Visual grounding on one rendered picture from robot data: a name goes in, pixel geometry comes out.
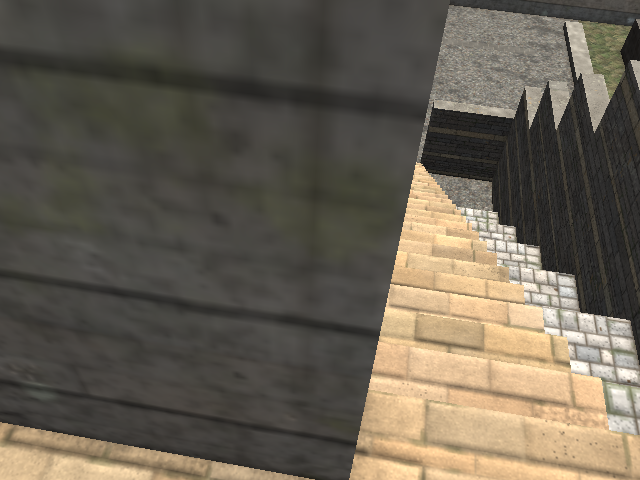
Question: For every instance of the stairs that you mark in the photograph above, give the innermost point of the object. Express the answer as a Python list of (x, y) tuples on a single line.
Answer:
[(456, 330)]

